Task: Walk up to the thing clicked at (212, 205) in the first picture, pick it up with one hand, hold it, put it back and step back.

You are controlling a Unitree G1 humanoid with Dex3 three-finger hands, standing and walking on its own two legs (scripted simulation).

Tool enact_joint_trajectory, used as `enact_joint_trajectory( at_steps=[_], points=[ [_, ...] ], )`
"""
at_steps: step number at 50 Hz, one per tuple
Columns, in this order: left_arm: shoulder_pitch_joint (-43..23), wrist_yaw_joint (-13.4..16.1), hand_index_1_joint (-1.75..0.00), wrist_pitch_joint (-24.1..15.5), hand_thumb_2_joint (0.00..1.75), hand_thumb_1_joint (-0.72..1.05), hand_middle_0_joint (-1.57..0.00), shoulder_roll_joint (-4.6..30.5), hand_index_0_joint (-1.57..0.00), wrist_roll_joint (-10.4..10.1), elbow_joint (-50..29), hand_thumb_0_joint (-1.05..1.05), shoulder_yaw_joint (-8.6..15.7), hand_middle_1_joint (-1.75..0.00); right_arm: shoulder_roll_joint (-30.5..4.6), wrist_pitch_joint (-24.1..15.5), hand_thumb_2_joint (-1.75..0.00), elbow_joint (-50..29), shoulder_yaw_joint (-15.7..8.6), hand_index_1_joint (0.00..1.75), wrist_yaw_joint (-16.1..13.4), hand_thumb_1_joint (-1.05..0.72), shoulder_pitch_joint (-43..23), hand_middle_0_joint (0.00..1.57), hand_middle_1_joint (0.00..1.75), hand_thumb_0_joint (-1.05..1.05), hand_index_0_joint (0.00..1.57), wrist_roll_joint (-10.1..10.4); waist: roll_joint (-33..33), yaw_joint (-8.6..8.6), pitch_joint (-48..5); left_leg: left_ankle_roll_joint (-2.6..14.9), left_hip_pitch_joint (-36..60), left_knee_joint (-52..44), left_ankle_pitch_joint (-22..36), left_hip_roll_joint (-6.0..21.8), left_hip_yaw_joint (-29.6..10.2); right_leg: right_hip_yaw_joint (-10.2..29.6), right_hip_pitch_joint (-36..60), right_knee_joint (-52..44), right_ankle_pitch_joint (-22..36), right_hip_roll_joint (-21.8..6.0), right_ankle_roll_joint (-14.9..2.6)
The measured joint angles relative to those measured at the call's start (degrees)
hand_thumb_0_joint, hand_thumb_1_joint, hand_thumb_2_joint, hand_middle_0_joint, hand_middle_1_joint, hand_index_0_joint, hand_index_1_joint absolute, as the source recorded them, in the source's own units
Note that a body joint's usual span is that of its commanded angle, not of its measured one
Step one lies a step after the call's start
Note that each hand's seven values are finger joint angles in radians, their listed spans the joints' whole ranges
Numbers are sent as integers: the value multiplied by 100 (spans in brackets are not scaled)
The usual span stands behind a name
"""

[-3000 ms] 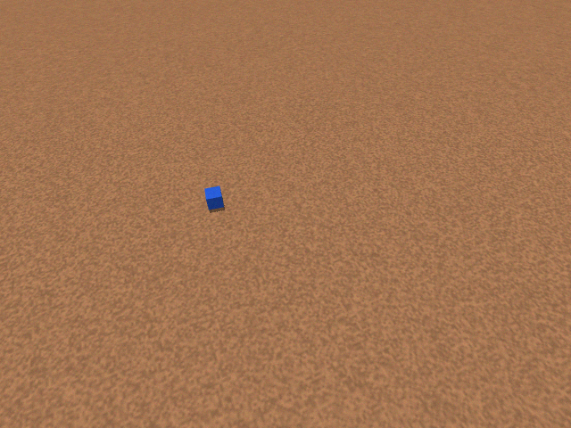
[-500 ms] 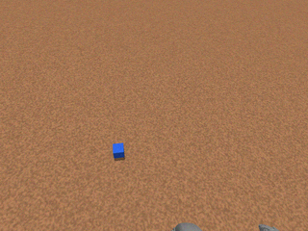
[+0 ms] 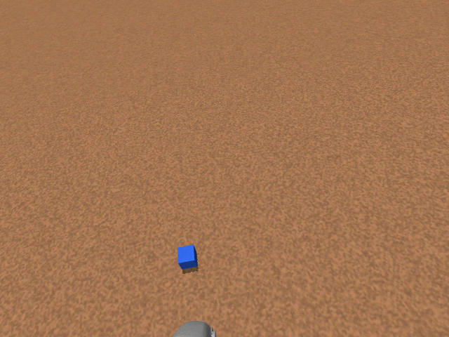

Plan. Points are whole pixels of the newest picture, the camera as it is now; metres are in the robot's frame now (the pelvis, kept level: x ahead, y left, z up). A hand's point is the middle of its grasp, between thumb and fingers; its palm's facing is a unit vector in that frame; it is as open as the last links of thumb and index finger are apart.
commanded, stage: walk up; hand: left
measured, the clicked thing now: (187, 257) +0.56 +0.28 -0.74
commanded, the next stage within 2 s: none
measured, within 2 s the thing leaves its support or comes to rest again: neither
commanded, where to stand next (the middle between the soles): +0.15 +0.02 m, yaw +1 degrees
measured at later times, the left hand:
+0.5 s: hand out of the picture +0.11 +0.29 -0.17, palm faces +0.01 -0.94 -0.35, open 7.4 cm
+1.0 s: hand (109, 320) +0.18 +0.29 -0.15, palm faces +0.00 -0.93 -0.36, open 7.4 cm
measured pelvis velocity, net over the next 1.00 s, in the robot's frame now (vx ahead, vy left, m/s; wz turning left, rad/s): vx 0.10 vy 0.03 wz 0.03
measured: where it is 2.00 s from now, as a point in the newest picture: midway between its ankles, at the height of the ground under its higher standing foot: outside the picture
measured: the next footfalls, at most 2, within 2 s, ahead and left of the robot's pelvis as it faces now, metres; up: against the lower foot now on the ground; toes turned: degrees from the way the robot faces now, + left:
left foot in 0.24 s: +0.20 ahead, +0.14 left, +0.00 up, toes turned +4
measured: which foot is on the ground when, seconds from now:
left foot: up 0.00-0.22, down 0.24-1.00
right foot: down 0.00-1.00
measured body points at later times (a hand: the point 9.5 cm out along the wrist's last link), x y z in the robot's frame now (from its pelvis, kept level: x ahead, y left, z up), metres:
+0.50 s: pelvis +0.08 +0.03 -0.02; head +0.10 +0.04 +0.43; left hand +0.11 +0.34 -0.15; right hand +0.22 -0.26 -0.12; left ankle +0.16 +0.14 -0.74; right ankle +0.09 -0.11 -0.74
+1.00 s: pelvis +0.10 +0.03 +0.00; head +0.12 +0.03 +0.45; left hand +0.18 +0.34 -0.12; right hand +0.19 -0.27 -0.13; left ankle +0.16 +0.14 -0.74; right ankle +0.09 -0.11 -0.74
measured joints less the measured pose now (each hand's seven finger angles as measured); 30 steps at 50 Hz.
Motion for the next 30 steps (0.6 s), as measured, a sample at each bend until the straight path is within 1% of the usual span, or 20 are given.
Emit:
enact_joint_trajectory(
  at_steps=[4,8,10,12,13,14,15,17,19,23,24,26,28,30],
  points=[
    [156,13,-30,23,90,90,-21,21,-21,38,-20,1,5,-30,30,46,-90,-14,-57,30,62,-90,-59,20,30,0,21,-59,15,0,-6,-134,-272,-681,420,104,-105,-130,330,-276,-70,101,-14],
    [184,84,-30,64,90,90,-21,110,-21,63,-69,1,12,-30,108,90,-90,60,-52,30,38,-90,-138,20,30,0,20,-124,-109,49,76,-181,-157,-1642,699,170,78,-232,448,-133,-333,120,32],
    [147,128,-30,102,90,90,-21,148,-21,51,-62,1,-14,-30,152,86,-90,102,-39,30,7,-90,-214,20,30,0,20,-126,-180,73,134,-133,42,-2081,906,148,194,-267,423,105,-543,110,80],
    [116,163,-30,164,90,90,-21,187,-21,20,-43,1,-50,-30,184,40,-90,118,-21,30,-27,-90,-271,20,30,0,20,-133,-259,71,146,-30,390,-2649,1233,69,294,-290,308,538,-859,65,149],
    [42,186,-30,205,90,90,-21,223,-21,-6,0,1,-55,-30,246,8,-90,147,-25,30,-62,-90,-338,20,30,0,20,-150,-400,40,186,-15,447,-2683,1053,-44,325,-282,194,868,-1031,-59,161],
    [-71,216,-30,262,90,90,-21,232,-21,-48,50,1,-53,-30,307,-5,-90,146,-13,30,-91,-90,-418,20,30,0,20,-171,-528,32,255,13,420,-2579,968,-136,363,-159,42,1227,-1075,-127,125],
    [-162,248,-30,317,90,90,-21,220,-21,-78,72,1,-59,-30,351,-7,-90,120,22,30,-112,-90,-495,20,30,0,20,-163,-595,34,314,40,395,-2483,916,-167,388,14,-116,1573,-1306,-81,95],
    [-270,287,-30,394,90,90,-20,181,-21,-88,125,1,-112,-30,418,9,-90,81,87,30,-129,-90,-652,20,30,0,21,-109,-633,16,364,87,402,-2411,867,-149,409,165,-374,2107,-1755,25,45],
    [-320,264,-30,441,90,91,-20,159,-21,-73,223,1,-159,-30,483,54,-90,51,135,30,-148,-90,-786,20,30,0,21,-103,-665,-18,313,102,437,-2468,870,-143,440,250,-516,2215,-1881,43,21],
    [-350,238,-30,429,90,91,-21,94,-21,-49,449,1,-178,-30,485,110,-90,32,186,30,-142,-90,-992,20,30,0,21,-127,-585,-59,159,107,419,-2450,820,-135,489,279,-438,1501,-1591,-18,66],
    [-343,250,-30,408,90,91,-21,80,-21,-41,509,1,-175,-30,468,133,-90,42,190,30,-138,-90,-1042,20,30,0,21,-123,-539,-55,133,101,405,-2392,781,-120,502,265,-350,1224,-1405,-15,87],
    [-359,290,-30,365,90,91,-21,11,-21,-3,673,1,-162,-30,408,193,-90,104,179,30,-140,-90,-1128,20,30,0,21,-88,-317,-60,122,68,398,-2221,678,-22,432,194,-154,833,-664,82,214],
    [-318,315,-30,333,90,91,-21,-35,-21,62,788,1,-164,-30,402,269,-90,234,170,30,-148,-90,-1144,20,30,0,21,-33,-131,-31,16,20,444,-2220,635,53,345,129,-17,653,-589,172,275],
    [-259,301,-30,346,90,90,-21,29,-21,104,863,1,-182,-30,466,304,-90,366,181,30,-132,-90,-1153,20,30,0,21,-21,-209,15,-97,-8,544,-2354,469,-46,402,211,-15,654,-647,87,277]
  ],
)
